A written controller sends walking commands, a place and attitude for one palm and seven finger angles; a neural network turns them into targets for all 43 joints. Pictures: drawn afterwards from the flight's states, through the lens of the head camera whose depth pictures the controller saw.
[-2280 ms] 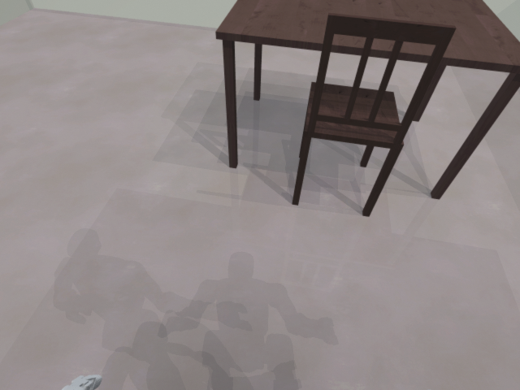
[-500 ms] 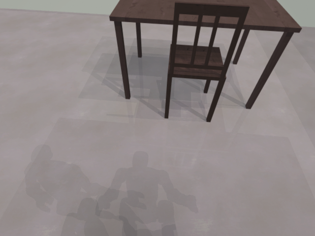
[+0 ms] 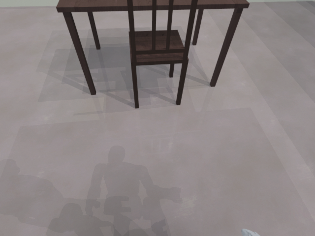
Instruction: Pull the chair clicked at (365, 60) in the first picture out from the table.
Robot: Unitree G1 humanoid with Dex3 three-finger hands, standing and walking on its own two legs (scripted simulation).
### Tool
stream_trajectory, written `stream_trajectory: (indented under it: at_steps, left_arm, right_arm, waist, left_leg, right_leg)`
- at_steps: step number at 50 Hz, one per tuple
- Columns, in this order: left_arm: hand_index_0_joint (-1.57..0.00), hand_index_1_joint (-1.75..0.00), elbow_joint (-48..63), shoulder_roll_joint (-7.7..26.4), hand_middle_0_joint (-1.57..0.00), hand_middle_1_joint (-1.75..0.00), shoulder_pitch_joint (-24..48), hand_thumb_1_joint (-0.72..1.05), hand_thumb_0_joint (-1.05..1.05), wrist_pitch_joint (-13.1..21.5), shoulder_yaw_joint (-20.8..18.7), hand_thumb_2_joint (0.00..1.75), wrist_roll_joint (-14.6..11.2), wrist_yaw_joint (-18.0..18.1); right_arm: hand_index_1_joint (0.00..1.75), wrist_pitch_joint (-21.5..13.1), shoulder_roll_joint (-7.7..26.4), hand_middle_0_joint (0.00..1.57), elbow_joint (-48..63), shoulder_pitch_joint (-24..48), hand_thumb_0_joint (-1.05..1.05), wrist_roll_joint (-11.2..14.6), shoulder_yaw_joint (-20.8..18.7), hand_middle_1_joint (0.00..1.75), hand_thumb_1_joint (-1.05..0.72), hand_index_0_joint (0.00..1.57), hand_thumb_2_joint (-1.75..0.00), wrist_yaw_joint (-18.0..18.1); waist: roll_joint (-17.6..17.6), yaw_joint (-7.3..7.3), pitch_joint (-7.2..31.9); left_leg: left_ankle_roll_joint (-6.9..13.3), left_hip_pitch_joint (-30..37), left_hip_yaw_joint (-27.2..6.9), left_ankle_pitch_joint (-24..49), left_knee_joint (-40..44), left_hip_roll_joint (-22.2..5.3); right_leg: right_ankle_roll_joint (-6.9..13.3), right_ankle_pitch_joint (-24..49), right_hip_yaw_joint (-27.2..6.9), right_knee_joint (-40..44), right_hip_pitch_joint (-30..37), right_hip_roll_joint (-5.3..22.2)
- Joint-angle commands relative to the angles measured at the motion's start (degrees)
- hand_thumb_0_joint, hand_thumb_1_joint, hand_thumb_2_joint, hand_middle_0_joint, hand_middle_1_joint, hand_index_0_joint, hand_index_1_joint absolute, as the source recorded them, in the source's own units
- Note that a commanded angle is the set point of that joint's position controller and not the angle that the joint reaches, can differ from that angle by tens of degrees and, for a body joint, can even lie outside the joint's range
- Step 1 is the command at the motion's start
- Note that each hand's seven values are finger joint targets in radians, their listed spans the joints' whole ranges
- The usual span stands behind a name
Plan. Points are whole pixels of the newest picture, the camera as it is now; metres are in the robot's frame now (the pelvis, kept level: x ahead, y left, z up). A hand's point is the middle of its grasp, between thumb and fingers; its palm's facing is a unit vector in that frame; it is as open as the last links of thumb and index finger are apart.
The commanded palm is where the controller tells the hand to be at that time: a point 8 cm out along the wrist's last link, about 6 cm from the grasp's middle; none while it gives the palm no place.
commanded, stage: walk to a spot facing it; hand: left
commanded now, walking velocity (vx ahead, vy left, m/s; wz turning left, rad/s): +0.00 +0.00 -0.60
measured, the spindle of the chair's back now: (153, 26) +1.16 +0.15 -0.07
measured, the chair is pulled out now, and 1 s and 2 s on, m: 0.00 0.00 0.00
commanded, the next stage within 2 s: turn to face it in 1.46 s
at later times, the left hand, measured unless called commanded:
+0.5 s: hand (129, 201) +0.23 +0.11 -0.16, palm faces -0.38 -0.90 -0.22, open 7.4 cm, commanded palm none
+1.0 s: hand (146, 163) +0.37 +0.08 -0.18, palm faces -0.49 -0.86 -0.14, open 7.4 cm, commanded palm none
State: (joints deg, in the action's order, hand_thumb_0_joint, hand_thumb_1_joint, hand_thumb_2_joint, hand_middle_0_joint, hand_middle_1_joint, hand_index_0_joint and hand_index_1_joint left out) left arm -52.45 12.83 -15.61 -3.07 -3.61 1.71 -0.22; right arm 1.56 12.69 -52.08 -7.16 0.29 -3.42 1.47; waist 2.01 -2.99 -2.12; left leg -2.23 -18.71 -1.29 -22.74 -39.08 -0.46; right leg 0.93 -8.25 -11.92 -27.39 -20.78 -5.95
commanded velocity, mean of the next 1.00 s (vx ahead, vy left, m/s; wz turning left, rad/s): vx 0.33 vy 0.00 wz -0.45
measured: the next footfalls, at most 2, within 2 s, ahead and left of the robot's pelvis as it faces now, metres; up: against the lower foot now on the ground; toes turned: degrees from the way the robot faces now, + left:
left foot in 0.04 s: +0.02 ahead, +0.14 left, +0.00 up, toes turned -3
right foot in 0.46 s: +0.07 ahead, -0.18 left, +0.00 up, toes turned -26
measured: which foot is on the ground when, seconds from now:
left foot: up 0.00-0.02, down 0.04-0.46, up 0.48-0.80, down 0.82-1.00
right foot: down 0.00-0.04, up 0.06-0.44, down 0.46-0.82, up 0.84-1.00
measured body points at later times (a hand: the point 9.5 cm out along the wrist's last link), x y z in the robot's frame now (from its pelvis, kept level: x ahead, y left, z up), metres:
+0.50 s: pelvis +0.04 -0.03 -0.02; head +0.08 -0.05 +0.43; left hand +0.25 +0.16 -0.15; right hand -0.10 -0.26 -0.16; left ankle -0.02 +0.14 -0.71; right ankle +0.03 -0.16 -0.74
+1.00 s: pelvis +0.24 -0.07 +0.00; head +0.26 -0.04 +0.45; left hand +0.40 +0.13 -0.16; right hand +0.14 -0.28 -0.13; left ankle +0.29 +0.00 -0.74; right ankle +0.13 -0.17 -0.63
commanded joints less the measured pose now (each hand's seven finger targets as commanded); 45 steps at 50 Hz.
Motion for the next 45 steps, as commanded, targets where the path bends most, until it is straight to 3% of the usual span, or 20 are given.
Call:
stream_trajectory:
  at_steps: [1, 2, 3, 5, 7, 16, 19, 21, 22, 23, 24, 26, 29, 31, 35, 39, 40, 41, 42, 45]
  left_arm:
    - [-0.20, -0.30, 6.4, 8.4, -0.20, -0.30, 3.3, 0.90, 0.00, 0.8, -2.6, 0.90, -0.8, 0.6]
    - [-0.20, -0.30, 7.5, 5.8, -0.20, -0.30, 2.9, 0.90, 0.00, 0.9, -2.2, 0.90, -0.9, -0.2]
    - [-0.20, -0.30, 7.9, 8.0, -0.20, -0.30, 4.1, 0.90, 0.00, 1.1, -3.1, 0.90, -0.2, -0.5]
    - [-0.20, -0.30, 5.3, 8.3, -0.20, -0.30, 2.3, 0.90, 0.00, 0.7, -3.7, 0.90, 0.3, -1.7]
    - [-0.20, -0.30, 5.3, 6.8, -0.20, -0.30, 2.8, 0.90, 0.00, 0.5, -3.0, 0.90, 0.2, -2.7]
    - [-0.20, -0.30, 8.5, 3.5, -0.20, -0.30, 13.5, 0.90, 0.00, 1.6, -1.3, 0.90, 0.1, -4.0]
    - [-0.20, -0.30, 8.3, 3.0, -0.20, -0.30, 12.8, 0.90, 0.00, 2.5, -1.2, 0.90, -0.1, -4.0]
    - [-0.20, -0.30, 5.8, 4.6, -0.20, -0.30, 6.2, 0.90, 0.00, 3.3, -1.7, 0.90, 0.0, -3.5]
    - [-0.20, -0.30, 2.8, 8.4, -0.20, -0.30, -2.9, 0.90, 0.00, 4.2, -2.6, 0.90, 0.1, -2.9]
    - [-0.20, -0.30, 0.7, 17.0, -0.20, -0.30, -12.0, 0.90, 0.00, 4.9, -4.7, 0.90, 0.0, -1.8]
    - [-0.20, -0.30, -0.8, 19.6, -0.20, -0.30, -16.1, 0.90, 0.00, 4.5, -5.0, 0.90, -1.5, -0.9]
    - [-0.20, -0.30, 0.4, 15.1, -0.20, -0.30, -8.4, 0.90, 0.00, 4.8, -4.1, 0.90, -1.1, 0.0]
    - [-0.20, -0.30, 1.9, 10.2, -0.20, -0.30, 1.4, 0.90, 0.00, 5.6, -2.1, 0.90, -0.3, 0.2]
    - [-0.20, -0.30, 1.2, 10.5, -0.20, -0.30, 2.9, 0.90, 0.00, 5.9, -2.0, 0.90, -0.1, 0.1]
    - [-0.20, -0.30, -0.2, 10.5, -0.20, -0.30, 2.0, 0.90, 0.00, 6.1, -1.9, 0.90, -0.2, -0.2]
    - [-0.20, -0.30, -0.8, 9.0, -0.20, -0.30, 3.0, 0.90, 0.00, 5.5, -2.2, 0.90, -0.4, -0.3]
    - [-0.20, -0.30, -0.6, 6.1, -0.20, -0.30, 2.6, 0.90, 0.00, 5.3, -1.8, 0.90, -0.6, -0.5]
    - [-0.20, -0.30, 0.3, 1.6, -0.20, -0.30, -0.1, 0.90, 0.00, 4.8, -1.1, 0.90, -1.2, -1.0]
    - [-0.20, -0.30, 1.4, 2.7, -0.20, -0.30, 1.3, 0.90, 0.00, 5.1, -1.2, 0.90, -0.6, -0.8]
    - [-0.20, -0.30, -0.9, 2.5, -0.20, -0.30, 2.9, 0.90, 0.00, 5.0, -1.8, 0.90, 0.1, -1.9]
  right_arm:
    - [0.30, -2.7, 9.1, 0.20, 2.8, -9.6, 0.00, -0.2, -1.7, 0.30, -0.90, 0.20, -0.90, 1.3]
    - [0.30, -2.6, 14.2, 0.20, 4.2, -8.1, 0.00, -1.0, -2.6, 0.30, -0.90, 0.20, -0.90, 1.2]
    - [0.30, -2.3, 14.5, 0.20, 5.4, -6.5, 0.00, -1.2, -2.3, 0.30, -0.90, 0.20, -0.90, 1.0]
    - [0.30, -2.7, 10.0, 0.20, 5.7, -1.5, 0.00, -1.7, -0.9, 0.30, -0.90, 0.20, -0.90, 0.9]
    - [0.30, -3.4, 8.8, 0.20, 5.2, -2.5, 0.00, -1.7, -0.6, 0.30, -0.90, 0.20, -0.90, 0.8]
    - [0.30, -4.7, 10.2, 0.20, -0.2, -15.7, 0.00, -2.1, -1.7, 0.30, -0.90, 0.20, -0.90, -0.2]
    - [0.30, -4.7, 11.4, 0.20, -0.9, -14.9, 0.00, -2.4, -2.1, 0.30, -0.90, 0.20, -0.90, -0.5]
    - [0.30, -4.5, 11.4, 0.20, -1.1, -14.9, 0.00, -2.1, -1.9, 0.30, -0.90, 0.20, -0.90, -0.9]
    - [0.30, -4.5, 10.2, 0.20, -0.5, -14.2, 0.00, -1.6, -1.3, 0.30, -0.90, 0.20, -0.90, -1.4]
    - [0.30, -4.7, 5.5, 0.20, 2.5, -12.1, 0.00, -0.7, 0.1, 0.30, -0.90, 0.20, -0.90, -2.1]
    - [0.30, -4.9, 6.5, 0.20, 5.8, -3.9, 0.00, -1.2, 0.0, 0.30, -0.90, 0.20, -0.90, -1.5]
    - [0.30, -5.2, 7.4, 0.20, 5.0, -1.6, 0.00, -1.2, -0.5, 0.30, -0.90, 0.20, -0.90, -1.6]
    - [0.30, -3.5, 4.9, 0.20, 1.5, -7.5, 0.00, -2.0, -0.5, 0.30, -0.90, 0.20, -0.90, -1.9]
    - [0.30, -3.1, 3.8, 0.20, 0.7, -10.2, 0.00, -1.9, -0.6, 0.30, -0.90, 0.20, -0.90, -2.4]
    - [0.30, -3.9, 3.5, 0.20, 2.1, -7.7, 0.00, -1.7, -0.6, 0.30, -0.90, 0.20, -0.90, -3.0]
    - [0.30, -5.3, 5.0, 0.20, -0.4, -15.1, 0.00, -1.5, -1.1, 0.30, -0.90, 0.20, -0.90, -2.2]
    - [0.30, -5.8, 8.4, 0.20, -2.4, -22.4, 0.00, -2.0, -2.1, 0.30, -0.90, 0.20, -0.90, -1.3]
    - [0.30, -5.9, 15.2, 0.20, -3.3, -27.9, 0.00, -2.9, -3.4, 0.30, -0.90, 0.20, -0.90, -0.9]
    - [0.30, -5.5, 13.9, 0.20, -3.4, -27.0, 0.00, -2.7, -2.6, 0.30, -0.90, 0.20, -0.90, -0.5]
    - [0.30, -6.3, 5.3, 0.20, -1.9, -15.4, 0.00, -2.2, -0.4, 0.30, -0.90, 0.20, -0.90, -0.2]
  waist:
    - [-3.1, 5.54, 8.2]
    - [-19.0, 4.80, 5.5]
    - [-14.1, 4.78, 3.5]
    - [-11.5, 1.36, 0.6]
    - [-11.2, 1.66, -1.2]
    - [-11.5, 6.89, -4.2]
    - [-12.6, 5.97, -2.4]
    - [-7.1, 2.27, 1.7]
    - [-0.6, -2.17, 6.5]
    - [15.9, -5.95, 12.0]
    - [11.7, -7.99, 10.2]
    - [6.2, -4.49, 6.1]
    - [3.6, 2.96, 0.3]
    - [4.9, 4.69, 0.2]
    - [6.3, 3.95, -1.6]
    - [0.3, 7.63, -0.5]
    - [-8.4, 10.69, 3.1]
    - [-25.8, 11.03, 5.3]
    - [-23.3, 10.28, 4.0]
    - [-9.7, 5.03, -5.3]
  left_leg:
    - [3.8, 20.6, -8.2, 3.0, 21.9, -8.0]
    - [8.4, 20.5, -22.1, 3.6, 27.2, -22.5]
    - [12.3, 10.9, -23.9, 1.3, 28.3, -27.8]
    - [9.7, 6.3, -11.9, -2.0, 27.4, -18.9]
    - [8.8, 6.4, -6.1, -3.0, 27.5, -16.1]
    - [9.8, 13.7, 2.2, 4.6, 27.1, -19.8]
    - [8.4, 13.5, 6.6, 11.2, 22.7, -20.6]
    - [5.6, 8.8, 11.1, 19.4, 10.4, -17.9]
    - [2.6, -1.1, 15.8, 20.9, -3.9, -15.4]
    - [-0.9, -20.4, 17.5, -8.5, -23.5, -7.2]
    - [-0.3, -28.0, 7.7, -13.8, -32.5, -6.1]
    - [0.1, -28.1, 2.5, -4.6, -34.9, -9.9]
    - [-1.7, -15.8, 4.7, 1.3, -23.1, -10.0]
    - [-1.7, -11.6, 5.8, 5.0, -17.5, -8.8]
    - [-1.4, -6.7, 7.3, 8.7, -5.4, -6.3]
    - [-1.0, 10.9, 8.8, 10.4, 6.2, -4.0]
    - [0.3, 18.7, 2.2, 2.9, 12.6, -8.3]
    - [5.0, 23.8, -20.1, -10.6, 23.6, -24.1]
    - [7.5, 20.0, -31.1, -20.8, 31.2, -28.8]
    - [5.7, 6.9, -13.3, -10.5, 31.4, -22.7]
  right_leg:
    - [1.1, -7.3, -9.2, -3.1, -10.8, 4.3]
    - [-2.0, -21.4, 2.4, -18.1, -19.4, -1.7]
    - [-3.6, -22.1, 5.8, -30.3, -17.4, 2.7]
    - [-4.0, -14.6, 7.4, -39.9, -16.1, 4.4]
    - [-3.9, -11.0, 9.7, -41.3, -17.5, 5.8]
    - [-3.2, -11.6, 16.2, -19.1, -14.3, 10.2]
    - [-1.8, -13.0, 18.6, -11.3, -6.4, 8.8]
    - [0.2, -8.7, 21.4, -2.9, 9.0, 5.0]
    - [2.9, -8.6, 17.2, 0.3, 25.9, 7.8]
    - [10.3, -13.6, -10.2, 6.9, 39.8, 25.8]
    - [14.2, -6.7, -21.2, 11.2, 37.2, 31.4]
    - [14.1, -14.0, -16.0, 12.4, 27.7, 27.8]
    - [10.3, -5.9, -1.4, 13.5, 9.1, 21.5]
    - [9.5, -8.7, 1.5, 14.9, 5.2, 19.2]
    - [8.5, -12.1, 1.5, 14.9, 3.7, 17.5]
    - [6.1, -14.1, 3.0, 5.4, -1.3, 14.3]
    - [4.4, -11.3, 5.9, -8.5, -3.7, 9.7]
    - [0.9, -24.2, 14.8, -29.5, -13.9, 2.1]
    - [1.4, -24.3, 10.4, -40.6, -18.5, 3.2]
    - [1.1, -8.4, 9.6, -46.8, -18.5, 10.4]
